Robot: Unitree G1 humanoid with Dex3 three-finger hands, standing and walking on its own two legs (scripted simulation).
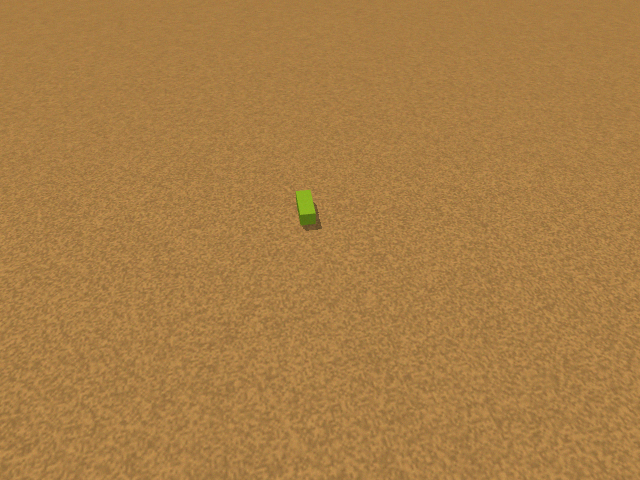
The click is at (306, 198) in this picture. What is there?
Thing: lying carton
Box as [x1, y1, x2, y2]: [296, 190, 315, 225]
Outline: 296,191 296,202 300,225 315,223 315,212 310,190
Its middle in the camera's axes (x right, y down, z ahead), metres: -0.06 -0.18 +1.82
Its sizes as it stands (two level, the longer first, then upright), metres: 0.166 0.070 0.065
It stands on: the floor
